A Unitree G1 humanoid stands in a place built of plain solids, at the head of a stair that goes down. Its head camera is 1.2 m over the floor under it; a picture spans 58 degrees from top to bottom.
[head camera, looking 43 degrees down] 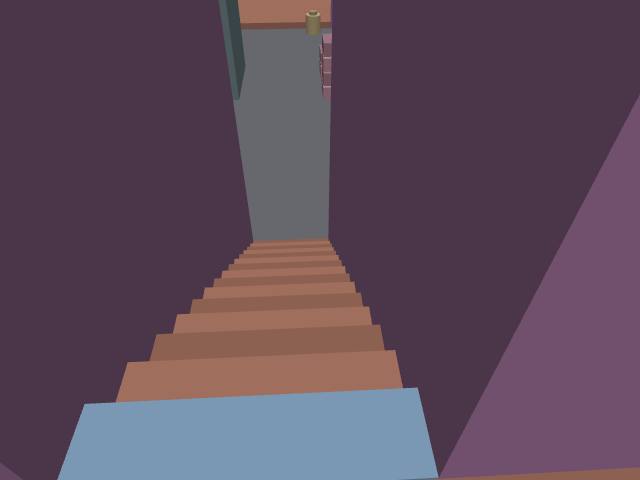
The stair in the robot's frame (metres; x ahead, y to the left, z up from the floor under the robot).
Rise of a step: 0.19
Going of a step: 0.25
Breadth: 0.99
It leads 3 degrees to the left of straight ahead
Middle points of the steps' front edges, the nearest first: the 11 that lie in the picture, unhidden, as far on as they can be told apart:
0.62 0.19 0.00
0.87 0.21 -0.19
1.12 0.22 -0.37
1.37 0.23 -0.56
1.62 0.25 -0.75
1.87 0.26 -0.94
2.12 0.27 -1.12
2.36 0.29 -1.31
2.61 0.30 -1.50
2.86 0.31 -1.68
3.11 0.33 -1.87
